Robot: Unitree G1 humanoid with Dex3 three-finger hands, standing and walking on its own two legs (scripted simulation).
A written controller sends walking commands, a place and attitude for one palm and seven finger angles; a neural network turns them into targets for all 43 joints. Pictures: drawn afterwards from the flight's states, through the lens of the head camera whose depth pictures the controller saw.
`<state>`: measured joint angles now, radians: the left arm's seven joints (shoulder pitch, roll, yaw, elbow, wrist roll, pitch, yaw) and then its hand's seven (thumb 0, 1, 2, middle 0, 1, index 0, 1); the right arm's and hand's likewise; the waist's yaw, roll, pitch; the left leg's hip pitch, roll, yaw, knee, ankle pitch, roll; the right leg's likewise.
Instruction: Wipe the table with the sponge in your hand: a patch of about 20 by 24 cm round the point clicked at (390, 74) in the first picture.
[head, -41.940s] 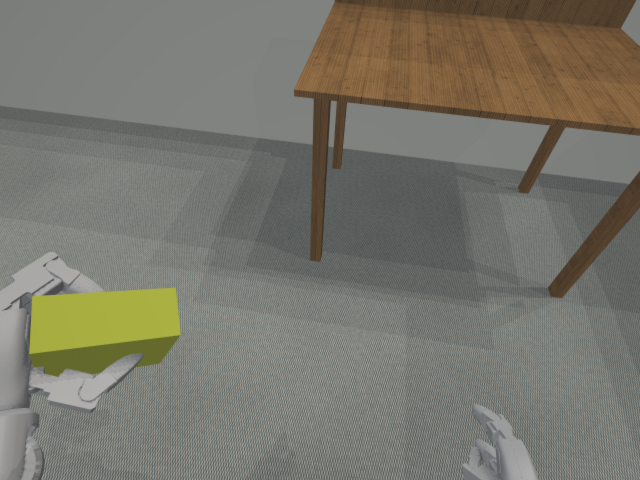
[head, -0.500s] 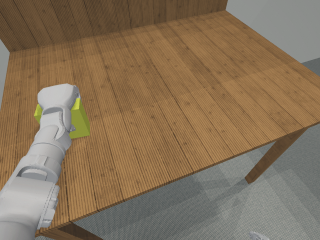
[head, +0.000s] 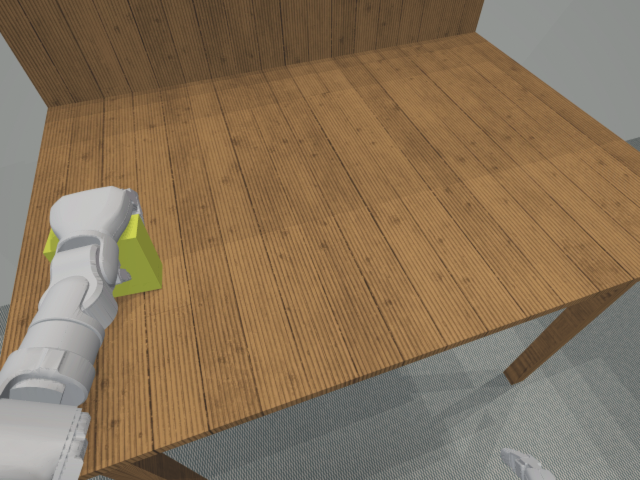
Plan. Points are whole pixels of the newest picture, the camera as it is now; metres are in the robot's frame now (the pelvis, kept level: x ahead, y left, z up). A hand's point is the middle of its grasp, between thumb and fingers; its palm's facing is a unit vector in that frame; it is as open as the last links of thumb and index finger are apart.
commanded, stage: wipe back along the first lane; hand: left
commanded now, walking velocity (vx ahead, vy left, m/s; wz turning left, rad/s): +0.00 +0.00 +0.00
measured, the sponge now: (114, 267) +0.37 +0.33 +0.03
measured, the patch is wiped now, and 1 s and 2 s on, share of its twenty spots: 0.95 0.95 0.95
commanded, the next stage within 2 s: lift the sponge slowly off the table in 1.72 s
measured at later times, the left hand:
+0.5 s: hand (94, 271) +0.34 +0.32 +0.07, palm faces -0.03 -0.04 -1.00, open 9.1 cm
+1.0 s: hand (95, 301) +0.30 +0.30 +0.07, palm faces +0.02 -0.05 -1.00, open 9.0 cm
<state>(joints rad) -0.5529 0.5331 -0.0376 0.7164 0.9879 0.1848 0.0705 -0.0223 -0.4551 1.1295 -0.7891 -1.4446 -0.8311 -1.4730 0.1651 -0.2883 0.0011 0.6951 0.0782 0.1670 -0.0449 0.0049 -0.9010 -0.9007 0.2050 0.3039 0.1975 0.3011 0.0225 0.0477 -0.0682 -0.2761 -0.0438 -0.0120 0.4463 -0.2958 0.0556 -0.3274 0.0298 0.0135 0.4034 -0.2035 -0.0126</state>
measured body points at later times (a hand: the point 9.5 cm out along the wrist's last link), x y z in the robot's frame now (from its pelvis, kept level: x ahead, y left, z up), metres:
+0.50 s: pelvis +0.00 +0.00 +0.00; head +0.02 -0.02 +0.45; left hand +0.34 +0.32 +0.12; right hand +0.17 -0.25 -0.12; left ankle -0.05 +0.08 -0.74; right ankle -0.01 -0.12 -0.74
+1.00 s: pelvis +0.00 +0.00 +0.00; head +0.01 -0.02 +0.45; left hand +0.29 +0.30 +0.12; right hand +0.20 -0.22 -0.11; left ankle -0.05 +0.08 -0.74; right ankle -0.01 -0.12 -0.74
